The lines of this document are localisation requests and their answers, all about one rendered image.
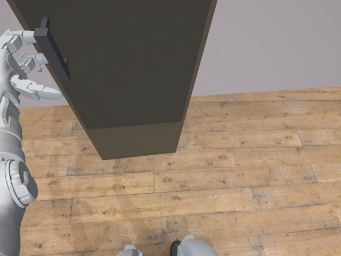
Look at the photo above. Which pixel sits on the robot shin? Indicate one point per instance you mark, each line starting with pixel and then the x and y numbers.
pixel 187 238
pixel 130 247

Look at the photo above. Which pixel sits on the cupboard door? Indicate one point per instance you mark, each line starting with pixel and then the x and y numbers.
pixel 131 62

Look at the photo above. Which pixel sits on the left robot shin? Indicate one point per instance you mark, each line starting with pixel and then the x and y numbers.
pixel 130 247

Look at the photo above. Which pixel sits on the handle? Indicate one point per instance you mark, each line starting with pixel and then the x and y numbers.
pixel 50 50

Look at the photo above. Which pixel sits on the left robot hand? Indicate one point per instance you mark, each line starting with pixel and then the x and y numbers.
pixel 10 42

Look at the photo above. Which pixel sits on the robot left forearm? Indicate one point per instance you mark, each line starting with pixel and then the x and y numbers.
pixel 10 128

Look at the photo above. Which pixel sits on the left robot upper arm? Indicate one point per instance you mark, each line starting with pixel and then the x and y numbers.
pixel 17 189

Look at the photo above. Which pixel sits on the right robot shin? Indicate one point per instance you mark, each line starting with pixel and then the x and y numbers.
pixel 187 238

